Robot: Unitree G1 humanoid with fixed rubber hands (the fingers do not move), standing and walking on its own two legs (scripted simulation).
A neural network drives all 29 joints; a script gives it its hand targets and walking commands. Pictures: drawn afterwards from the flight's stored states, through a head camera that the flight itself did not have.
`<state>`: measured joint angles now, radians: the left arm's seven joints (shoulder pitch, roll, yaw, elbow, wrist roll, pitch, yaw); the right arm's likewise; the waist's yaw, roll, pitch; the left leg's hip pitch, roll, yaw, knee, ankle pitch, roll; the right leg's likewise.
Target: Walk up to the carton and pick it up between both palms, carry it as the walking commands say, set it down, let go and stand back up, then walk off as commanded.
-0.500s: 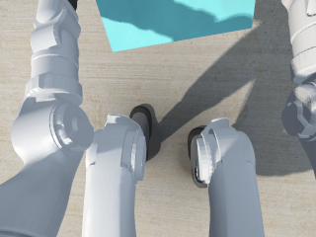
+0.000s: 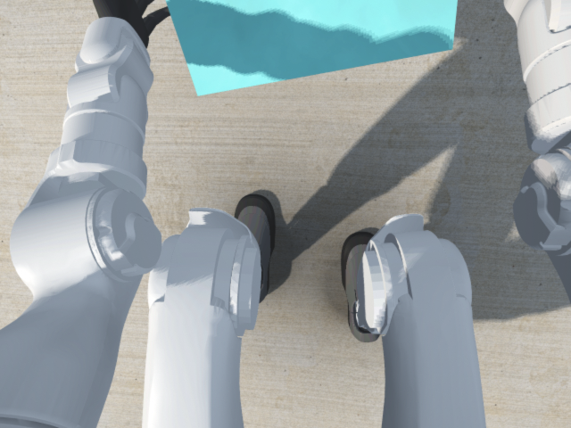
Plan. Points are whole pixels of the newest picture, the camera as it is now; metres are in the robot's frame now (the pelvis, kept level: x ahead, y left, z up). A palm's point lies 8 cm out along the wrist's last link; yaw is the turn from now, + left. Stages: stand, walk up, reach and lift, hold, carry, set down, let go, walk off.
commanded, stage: set down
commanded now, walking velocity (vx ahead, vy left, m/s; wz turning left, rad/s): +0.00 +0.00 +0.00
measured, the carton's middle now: out of the picture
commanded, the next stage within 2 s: none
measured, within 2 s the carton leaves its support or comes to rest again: neither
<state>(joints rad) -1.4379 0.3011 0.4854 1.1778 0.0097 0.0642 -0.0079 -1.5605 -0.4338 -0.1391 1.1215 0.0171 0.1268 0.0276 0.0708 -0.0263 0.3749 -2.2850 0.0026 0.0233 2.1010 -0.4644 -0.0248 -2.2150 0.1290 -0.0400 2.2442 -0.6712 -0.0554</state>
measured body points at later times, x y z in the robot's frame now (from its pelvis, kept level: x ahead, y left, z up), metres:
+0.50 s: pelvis -0.01 +0.01 -0.01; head +0.36 -0.01 +0.23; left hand +0.48 +0.28 -0.21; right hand +0.56 -0.16 -0.20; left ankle +0.14 +0.12 -0.34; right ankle +0.08 -0.08 -0.34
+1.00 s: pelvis -0.02 +0.02 -0.01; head +0.35 +0.01 +0.23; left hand +0.50 +0.28 -0.17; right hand +0.58 -0.17 -0.14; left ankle +0.14 +0.12 -0.34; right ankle +0.08 -0.08 -0.34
